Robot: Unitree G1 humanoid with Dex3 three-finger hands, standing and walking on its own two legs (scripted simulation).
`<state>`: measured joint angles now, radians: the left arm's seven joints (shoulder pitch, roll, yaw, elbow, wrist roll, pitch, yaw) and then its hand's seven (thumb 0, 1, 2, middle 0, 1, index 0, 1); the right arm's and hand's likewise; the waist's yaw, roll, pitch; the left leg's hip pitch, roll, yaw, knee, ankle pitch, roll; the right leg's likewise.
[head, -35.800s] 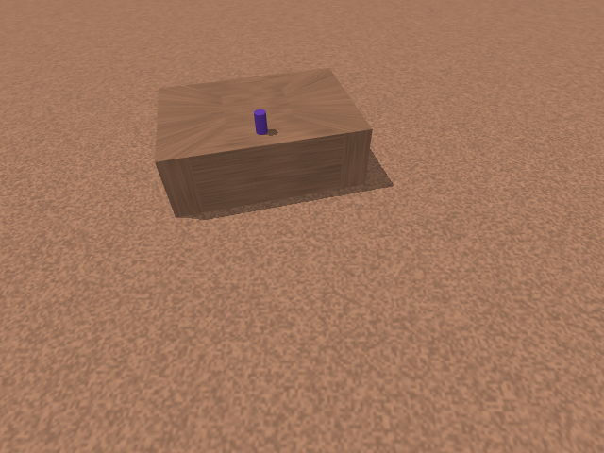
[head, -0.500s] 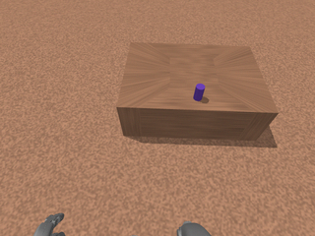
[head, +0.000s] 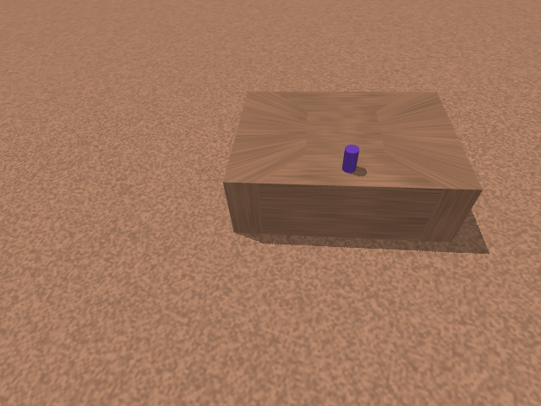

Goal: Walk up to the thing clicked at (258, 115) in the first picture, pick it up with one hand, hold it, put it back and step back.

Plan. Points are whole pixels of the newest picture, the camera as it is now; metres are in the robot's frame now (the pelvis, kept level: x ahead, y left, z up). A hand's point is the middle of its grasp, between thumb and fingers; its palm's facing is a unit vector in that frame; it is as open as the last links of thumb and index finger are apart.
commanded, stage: step back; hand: right
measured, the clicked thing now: (350, 159) +1.08 -0.20 -0.38
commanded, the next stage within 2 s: stand in 0.86 s
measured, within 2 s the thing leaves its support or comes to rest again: neither
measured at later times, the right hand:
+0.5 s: hand out of the picture +0.09 -0.27 -0.16, palm faces -0.06 +0.94 -0.35, open 7.4 cm
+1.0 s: hand out of the picture +0.18 -0.22 -0.13, palm faces -0.03 +0.95 -0.32, open 7.3 cm
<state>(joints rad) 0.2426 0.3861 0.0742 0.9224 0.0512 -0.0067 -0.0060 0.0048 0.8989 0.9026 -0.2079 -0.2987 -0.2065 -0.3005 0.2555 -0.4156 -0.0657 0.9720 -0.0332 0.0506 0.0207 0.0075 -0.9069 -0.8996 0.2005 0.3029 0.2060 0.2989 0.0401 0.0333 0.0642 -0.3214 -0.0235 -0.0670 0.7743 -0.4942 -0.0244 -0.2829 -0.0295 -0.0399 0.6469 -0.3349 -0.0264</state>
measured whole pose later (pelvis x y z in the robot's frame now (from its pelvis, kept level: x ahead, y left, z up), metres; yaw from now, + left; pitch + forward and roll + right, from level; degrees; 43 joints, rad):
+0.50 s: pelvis +0.03 -0.01 +0.00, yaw +2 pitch -2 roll +0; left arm 0.17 0.34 0.05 0.98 0.03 -0.05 -0.01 0.00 0.90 0.90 -0.21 -0.30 -0.20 -0.30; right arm 0.22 -0.38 -0.05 1.01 -0.02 0.01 0.01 0.01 -0.91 -0.90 0.20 0.30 0.21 0.30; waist 0.02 0.04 0.07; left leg -0.35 0.00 -0.07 0.83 -0.48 0.00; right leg -0.26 -0.01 -0.07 0.58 -0.28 -0.03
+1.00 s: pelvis +0.06 +0.02 +0.02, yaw +0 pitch -3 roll +0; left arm 0.08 0.36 0.00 1.11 0.00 -0.02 0.00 0.00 0.90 0.90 -0.20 -0.30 -0.20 -0.30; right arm 0.03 -0.33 -0.01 1.10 0.00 -0.01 0.01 0.01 -0.91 -0.90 0.20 0.30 0.21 0.30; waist 0.02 0.00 0.07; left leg -0.16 0.02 0.03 0.43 -0.22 0.00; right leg -0.13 -0.03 -0.03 0.41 -0.23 0.02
